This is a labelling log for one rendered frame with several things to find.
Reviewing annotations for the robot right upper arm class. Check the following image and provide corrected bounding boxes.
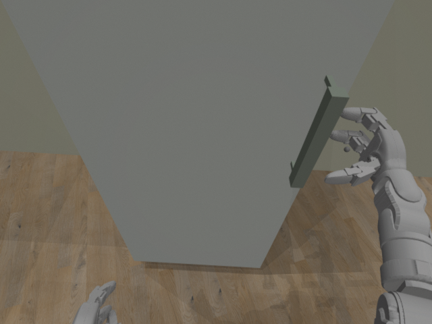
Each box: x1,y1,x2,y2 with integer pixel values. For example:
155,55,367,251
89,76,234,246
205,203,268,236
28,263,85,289
374,291,432,324

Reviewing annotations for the robot right hand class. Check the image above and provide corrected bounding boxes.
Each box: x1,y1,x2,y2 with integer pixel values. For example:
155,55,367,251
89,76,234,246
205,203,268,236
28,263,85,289
325,107,407,186

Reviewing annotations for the fridge door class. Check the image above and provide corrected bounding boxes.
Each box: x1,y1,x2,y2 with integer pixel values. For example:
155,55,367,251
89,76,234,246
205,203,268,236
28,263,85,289
1,0,395,268

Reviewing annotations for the robot left hand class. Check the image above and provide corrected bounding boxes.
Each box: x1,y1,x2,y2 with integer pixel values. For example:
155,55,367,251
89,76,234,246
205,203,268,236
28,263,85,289
72,281,121,324

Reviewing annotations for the handle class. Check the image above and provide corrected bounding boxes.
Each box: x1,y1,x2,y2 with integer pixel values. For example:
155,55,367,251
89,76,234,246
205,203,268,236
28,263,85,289
289,75,350,188

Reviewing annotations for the robot right forearm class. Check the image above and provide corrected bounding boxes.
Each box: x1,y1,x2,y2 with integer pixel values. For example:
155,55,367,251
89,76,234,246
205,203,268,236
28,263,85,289
372,169,432,300

